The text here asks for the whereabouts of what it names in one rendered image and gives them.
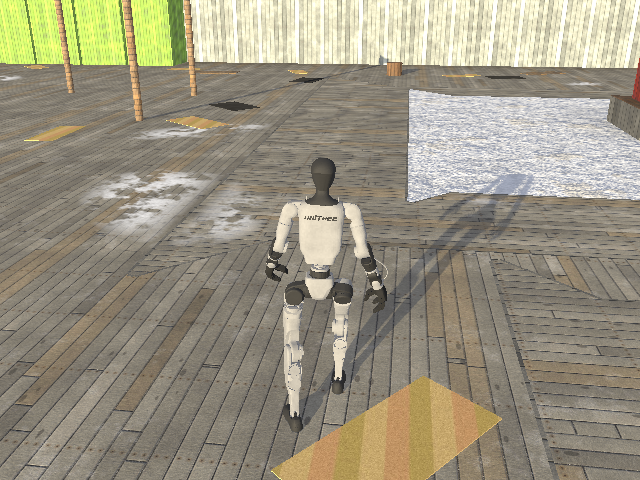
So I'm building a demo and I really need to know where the left robot hand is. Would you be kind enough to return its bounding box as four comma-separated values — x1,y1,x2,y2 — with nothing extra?
265,264,288,282

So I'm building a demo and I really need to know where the robot left foot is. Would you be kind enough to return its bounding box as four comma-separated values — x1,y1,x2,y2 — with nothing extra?
283,404,303,432

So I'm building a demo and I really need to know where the robot right forearm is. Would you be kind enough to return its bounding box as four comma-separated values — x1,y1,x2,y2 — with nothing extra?
361,243,384,290

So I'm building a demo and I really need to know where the right robot upper arm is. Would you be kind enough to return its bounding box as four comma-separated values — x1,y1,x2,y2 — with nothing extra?
343,202,370,259

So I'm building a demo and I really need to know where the robot left forearm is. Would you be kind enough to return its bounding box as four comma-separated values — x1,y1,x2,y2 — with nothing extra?
266,237,283,268

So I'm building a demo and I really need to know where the right robot hand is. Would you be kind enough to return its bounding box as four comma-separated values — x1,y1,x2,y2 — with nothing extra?
364,285,387,313

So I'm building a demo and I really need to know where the right robot thigh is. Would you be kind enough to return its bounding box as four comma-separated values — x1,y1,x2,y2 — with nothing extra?
332,278,353,336

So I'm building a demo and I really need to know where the left robot upper arm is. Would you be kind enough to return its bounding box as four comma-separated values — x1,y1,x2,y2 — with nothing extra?
273,200,302,253

